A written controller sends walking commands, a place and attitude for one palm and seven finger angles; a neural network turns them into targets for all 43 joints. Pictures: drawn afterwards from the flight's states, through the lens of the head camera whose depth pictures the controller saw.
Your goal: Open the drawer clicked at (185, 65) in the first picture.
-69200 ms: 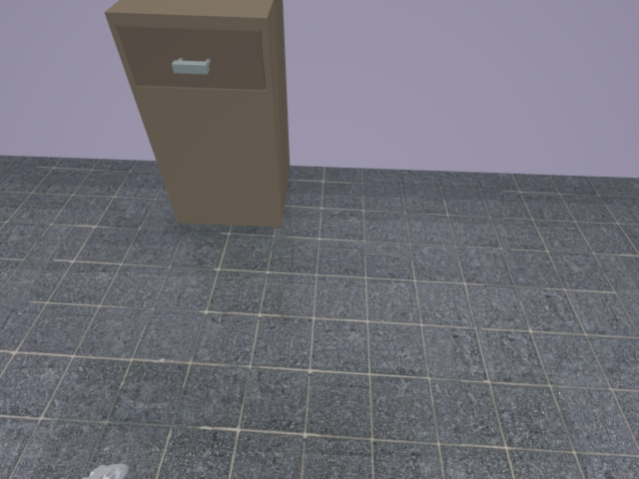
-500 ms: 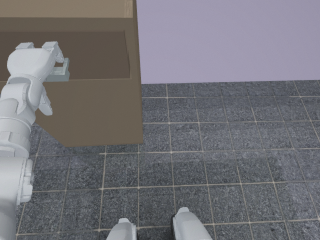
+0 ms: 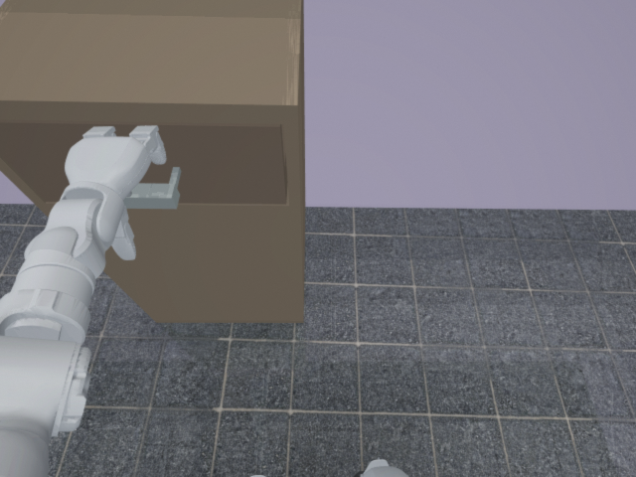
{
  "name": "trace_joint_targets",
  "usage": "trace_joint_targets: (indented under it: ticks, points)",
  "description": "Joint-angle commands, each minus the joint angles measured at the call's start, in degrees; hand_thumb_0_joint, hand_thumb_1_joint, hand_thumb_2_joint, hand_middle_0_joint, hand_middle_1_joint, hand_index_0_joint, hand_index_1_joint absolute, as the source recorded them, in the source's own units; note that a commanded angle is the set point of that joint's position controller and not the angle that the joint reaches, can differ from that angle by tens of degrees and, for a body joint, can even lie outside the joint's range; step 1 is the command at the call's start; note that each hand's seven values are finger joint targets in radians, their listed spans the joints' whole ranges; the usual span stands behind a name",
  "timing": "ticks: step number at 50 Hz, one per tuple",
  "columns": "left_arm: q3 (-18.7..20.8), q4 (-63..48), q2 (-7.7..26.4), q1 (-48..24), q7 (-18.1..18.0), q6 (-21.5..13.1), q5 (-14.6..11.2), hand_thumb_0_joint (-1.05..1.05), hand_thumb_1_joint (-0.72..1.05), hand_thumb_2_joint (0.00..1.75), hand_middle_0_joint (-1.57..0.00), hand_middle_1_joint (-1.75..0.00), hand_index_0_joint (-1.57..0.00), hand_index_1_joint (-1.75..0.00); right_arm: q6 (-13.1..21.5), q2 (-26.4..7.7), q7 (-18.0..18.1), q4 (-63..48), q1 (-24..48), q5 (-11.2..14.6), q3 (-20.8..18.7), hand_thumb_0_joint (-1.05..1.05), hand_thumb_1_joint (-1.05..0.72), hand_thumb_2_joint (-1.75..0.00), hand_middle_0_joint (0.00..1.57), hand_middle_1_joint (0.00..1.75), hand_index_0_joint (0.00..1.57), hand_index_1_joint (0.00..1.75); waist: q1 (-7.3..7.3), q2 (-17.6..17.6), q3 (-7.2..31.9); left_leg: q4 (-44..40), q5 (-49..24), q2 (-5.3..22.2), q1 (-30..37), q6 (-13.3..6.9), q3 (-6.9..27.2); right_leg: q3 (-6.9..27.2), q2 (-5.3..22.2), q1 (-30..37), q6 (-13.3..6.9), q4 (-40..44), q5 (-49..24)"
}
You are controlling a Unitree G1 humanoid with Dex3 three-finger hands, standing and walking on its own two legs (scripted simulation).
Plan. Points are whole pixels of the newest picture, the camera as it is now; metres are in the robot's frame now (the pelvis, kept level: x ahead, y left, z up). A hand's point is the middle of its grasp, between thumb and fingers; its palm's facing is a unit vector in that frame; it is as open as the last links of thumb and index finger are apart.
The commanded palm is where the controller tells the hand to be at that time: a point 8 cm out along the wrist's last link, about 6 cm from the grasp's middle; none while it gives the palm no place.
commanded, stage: re-aim the fingers above the handle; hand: left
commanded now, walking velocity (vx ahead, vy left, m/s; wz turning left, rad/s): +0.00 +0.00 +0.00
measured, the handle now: (144, 184) +0.53 +0.26 -0.01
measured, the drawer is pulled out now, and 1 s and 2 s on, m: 0.00 0.00 0.00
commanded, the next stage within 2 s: none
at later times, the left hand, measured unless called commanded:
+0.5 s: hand (131, 201) +0.46 +0.24 +0.05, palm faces -0.12 -0.01 -0.99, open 13.8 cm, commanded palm +0.45 +0.24 +0.11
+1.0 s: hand (149, 189) +0.47 +0.21 +0.06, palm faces -0.04 -0.05 -1.00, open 13.8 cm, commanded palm +0.46 +0.25 +0.11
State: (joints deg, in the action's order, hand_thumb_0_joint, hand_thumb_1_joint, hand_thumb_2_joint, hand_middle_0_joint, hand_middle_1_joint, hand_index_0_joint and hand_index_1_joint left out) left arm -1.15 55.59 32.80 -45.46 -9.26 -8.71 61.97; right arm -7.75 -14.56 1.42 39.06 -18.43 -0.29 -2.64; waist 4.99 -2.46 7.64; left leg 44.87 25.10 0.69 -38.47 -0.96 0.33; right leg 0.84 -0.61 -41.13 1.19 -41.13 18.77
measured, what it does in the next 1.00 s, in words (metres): stands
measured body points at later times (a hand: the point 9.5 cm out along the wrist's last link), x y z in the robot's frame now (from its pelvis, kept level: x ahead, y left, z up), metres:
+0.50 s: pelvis -0.01 -0.01 +0.00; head +0.08 -0.01 +0.44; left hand +0.46 +0.24 +0.10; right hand +0.02 -0.28 -0.13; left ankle -0.05 +0.11 -0.71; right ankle +0.00 -0.14 -0.71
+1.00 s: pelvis -0.02 +0.00 +0.00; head +0.07 +0.00 +0.44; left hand +0.46 +0.22 +0.11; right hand +0.00 -0.28 -0.13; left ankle -0.05 +0.11 -0.71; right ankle +0.00 -0.14 -0.71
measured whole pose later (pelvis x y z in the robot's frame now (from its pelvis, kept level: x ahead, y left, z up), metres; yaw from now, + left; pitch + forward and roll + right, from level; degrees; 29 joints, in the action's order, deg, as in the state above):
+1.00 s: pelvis -0.02 +0.00 +0.00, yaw +0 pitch +18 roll -2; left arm -0.4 55.0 31.8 -46.8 -10.5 -12.8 62.3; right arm -6.3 -14.7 2.1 41.1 -20.0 -1.0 -2.8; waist 6.6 -1.9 7.9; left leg 46.7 24.5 0.5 -40.2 -1.0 0.0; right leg 1.2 -0.5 -42.9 1.3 -42.8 18.0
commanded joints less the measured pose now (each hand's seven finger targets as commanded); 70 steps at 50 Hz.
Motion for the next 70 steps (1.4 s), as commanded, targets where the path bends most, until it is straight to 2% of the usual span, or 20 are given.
trace_joint_targets:
  ticks: [1,6,14,17,18,21,26,30,37,41,42,46,49,51,54,56,60,62,66,70]
  points:
    - [5.2,-13.8,15.4,-27.3,-4.0,-1.5,-0.4,0.0,-0.5,0.3,-0.3,-1.2,-0.3,-1.2,1.2,-9.1,1.0,-3.0,-8.4,-0.7,-3.7,0.0,-0.9,-0.9,0.2,0.3,0.2,0.3,1.16,-4.5,24.8,-1.7,-34.6,-1.4,13.7,-0.6,-0.7,-2.2,-2.5,12.7,-2.9,0.8,-22.9]
    - [8.2,-16.0,17.3,-26.5,-6.1,-2.2,-0.4,0.0,-0.5,0.3,-0.3,-1.2,-0.3,-1.2,1.7,-9.1,0.6,-2.3,-8.8,-1.5,-4.1,0.0,-0.9,-0.9,0.2,0.3,0.2,0.3,0.46,-5.9,30.3,0.4,-42.8,-0.9,17.2,-0.1,0.0,-2.5,-2.7,12.2,-2.6,-0.9,-25.8]
    - [5.8,-10.1,15.3,-22.1,-5.5,3.6,0.0,0.0,-0.5,0.3,-0.3,-1.2,-0.3,-1.2,0.9,-9.7,-0.1,-2.4,-8.0,-0.6,-3.8,0.0,-0.9,-0.9,0.2,0.3,0.2,0.3,0.22,-0.9,25.2,-2.2,-35.5,-1.2,11.4,-0.7,-1.3,-2.3,-2.6,16.4,-2.6,1.0,-26.3]
    - [6.0,-10.1,15.9,-19.7,-3.1,3.0,-0.7,0.0,-0.5,0.3,-0.3,-1.2,-0.3,-1.2,0.5,-9.8,0.4,-2.9,-7.5,-0.3,-3.7,0.0,-0.9,-0.9,0.2,0.3,0.2,0.3,0.0,0.7,24.2,-3.3,-32.5,-1.4,10.7,-1.1,-1.6,-1.9,-2.5,18.5,-2.5,2.1,-26.1]
    - [3.6,-11.3,13.2,-20.2,-2.4,2.3,-0.8,0.0,-0.5,0.3,-0.3,-1.2,-0.3,-1.2,0.7,-9.4,0.7,-3.4,-6.9,-0.3,-3.7,0.0,-0.9,-0.9,0.2,0.3,0.2,0.3,0.49,0.8,24.2,-3.4,-31.3,-1.6,11.0,-1.3,-1.9,-1.7,-2.4,18.5,-2.4,2.5,-25.7]
    - [3.0,-12.7,13.0,-23.2,-1.6,-0.4,-1.0,0.0,-0.5,0.3,-0.3,-1.2,-0.3,-1.2,1.0,-9.4,1.4,-2.8,-6.9,-0.2,-3.8,0.0,-0.9,-0.9,0.2,0.3,0.2,0.3,1.7,-0.1,20.3,-4.1,-27.3,-1.6,11.2,-1.3,-1.4,-1.8,-2.4,15.1,-2.5,3.4,-21.6]
    - [8.6,-13.6,19.3,-25.2,-4.3,-3.7,-0.6,0.0,-0.5,0.3,-0.3,-1.2,-0.3,-1.2,1.8,-9.3,1.7,-2.4,-6.6,-0.7,-3.6,0.0,-0.9,-0.9,0.2,0.3,0.2,0.3,0.57,-2.7,21.4,-3.4,-25.4,-2.0,9.5,-1.1,-1.3,-1.4,-2.2,14.2,-2.8,1.9,-19.5]
    - [11.6,-11.3,23.2,-25.2,-7.4,-2.1,0.5,0.0,-0.5,0.3,-0.3,-1.2,-0.3,-1.2,2.0,-9.7,1.0,-2.0,-6.5,-0.9,-3.2,0.0,-0.9,-0.9,0.2,0.3,0.2,0.3,-0.64,-3.4,22.9,-2.6,-25.5,-2.2,7.0,-0.8,-1.4,-1.6,-2.3,14.1,-3.0,0.1,-19.4]
    - [2.1,-6.3,14.5,-27.8,-4.9,2.5,0.4,0.0,-0.5,0.3,-0.3,-1.2,-0.3,-1.2,2.7,-10.1,1.0,-2.1,-8.5,0.0,-3.8,0.0,-0.9,-0.9,0.2,0.3,0.2,0.3,2.55,-1.9,23.9,-3.1,-22.8,-1.7,9.6,-0.9,-1.4,-1.8,-2.4,12.1,-2.6,2.1,-17.2]
    - [-0.3,-13.4,10.7,-30.9,-1.2,-1.0,-1.9,0.0,-0.5,0.3,-0.3,-1.2,-0.3,-1.2,3.1,-9.8,1.8,-1.9,-9.1,-0.6,-4.3,0.0,-0.9,-0.9,0.2,0.3,0.2,0.3,3.48,-3.0,27.8,-2.3,-28.1,-1.2,16.5,-0.9,-0.4,-1.8,-2.5,10.9,-2.4,2.5,-18.3]
    - [-0.8,-13.5,9.4,-30.1,-0.7,-1.7,-2.5,0.0,-0.5,0.3,-0.3,-1.2,-0.3,-1.2,3.2,-9.6,1.9,-1.6,-9.0,-0.6,-4.5,0.0,-0.9,-0.9,0.2,0.3,0.2,0.3,3.75,-3.6,25.9,-2.3,-27.9,-1.3,17.2,-0.8,-0.2,-2.1,-2.7,9.6,-2.6,2.8,-17.8]
    - [5.0,-13.2,15.4,-29.5,-2.9,-4.2,-1.3,0.0,-0.5,0.3,-0.3,-1.2,-0.3,-1.2,2.9,-9.4,1.9,-1.2,-8.4,-0.8,-3.7,0.0,-0.9,-0.9,0.2,0.3,0.2,0.3,1.85,-4.7,22.3,-2.4,-27.9,-1.5,13.3,-0.4,0.2,-2.5,-2.6,8.5,-3.0,1.6,-16.4]
    - [10.9,-8.9,21.8,-25.6,-6.6,-1.9,-0.2,0.0,-0.5,0.3,-0.3,-1.2,-0.3,-1.2,2.2,-9.9,1.0,-1.3,-7.2,-1.0,-2.7,0.0,-0.9,-0.9,0.2,0.3,0.2,0.3,-0.95,-3.8,19.3,-2.9,-25.2,-1.8,7.0,-0.2,-0.2,-2.8,-2.5,9.6,-3.5,-0.1,-15.5]
    - [12.7,-7.0,26.9,-28.7,-8.9,0.7,1.7,0.0,-0.5,0.3,-0.3,-1.2,-0.3,-1.2,1.7,-10.3,0.7,-1.8,-6.2,-1.2,-2.0,0.0,-0.9,-0.9,0.2,0.3,0.2,0.3,-1.05,-4.1,19.7,-2.4,-23.9,-2.2,3.6,-0.4,-0.9,-2.3,-2.3,10.6,-3.2,-1.1,-16.0]
    - [11.3,-4.1,25.2,-23.5,-9.3,4.7,2.3,0.0,-0.5,0.3,-0.3,-1.2,-0.3,-1.2,1.3,-10.3,0.0,-2.9,-6.3,-1.1,-2.0,0.0,-0.9,-0.9,0.2,0.3,0.2,0.3,-2.41,-3.5,24.0,-2.3,-25.9,-2.2,4.6,-0.2,-2.0,-2.4,-2.3,14.0,-3.1,-1.4,-18.8]
    - [8.8,-1.9,22.6,-21.9,-6.9,6.0,1.6,0.0,-0.5,0.3,-0.3,-1.2,-0.3,-1.2,1.0,-10.6,0.1,-3.1,-7.5,-0.6,-2.5,0.0,-0.9,-0.9,0.2,0.3,0.2,0.3,-1.29,-1.1,27.0,-2.4,-27.4,-1.6,6.2,-0.3,-2.1,-2.1,-2.3,15.8,-2.6,-0.9,-21.0]
    - [3.2,-5.7,16.4,-27.2,-1.5,3.8,-0.6,0.0,-0.5,0.3,-0.3,-1.2,-0.3,-1.2,1.5,-10.8,1.3,-3.1,-9.3,0.3,-3.5,0.0,-0.9,-0.9,0.2,0.3,0.2,0.3,2.7,3.1,26.6,-3.3,-24.5,-1.0,9.7,-1.2,-1.5,-1.7,-2.3,15.1,-2.1,2.3,-19.4]
    - [-0.5,-10.0,12.1,-31.1,0.5,0.5,-1.6,0.0,-0.5,0.3,-0.3,-1.2,-0.3,-1.2,2.3,-10.4,2.2,-2.2,-9.5,0.2,-4.1,0.0,-0.9,-0.9,0.2,0.3,0.2,0.3,4.66,1.7,23.5,-3.3,-22.6,-0.9,12.5,-1.4,-0.7,-1.6,-2.5,10.9,-2.1,3.5,-16.6]
    - [-0.6,-16.8,11.1,-36.2,0.9,-6.2,-2.8,0.0,-0.5,0.3,-0.3,-1.2,-0.3,-1.2,3.7,-9.6,3.4,-1.0,-9.7,-0.7,-4.2,0.0,-0.9,-0.9,0.2,0.3,0.2,0.3,5.13,-3.6,22.9,-2.1,-23.7,-1.3,15.8,-1.1,0.4,-1.8,-2.3,5.9,-2.5,2.8,-13.8]
    - [9.9,-11.3,22.7,-34.0,-4.7,-5.9,-0.8,0.0,-0.5,0.3,-0.3,-1.2,-0.3,-1.2,3.3,-10.4,2.3,0.2,-9.7,-1.0,-3.2,0.0,-0.9,-0.9,0.2,0.3,0.2,0.3,1.71,-7.0,21.2,-0.8,-24.9,-1.8,10.1,0.1,0.9,-2.6,-2.6,4.0,-3.6,-0.4,-13.2]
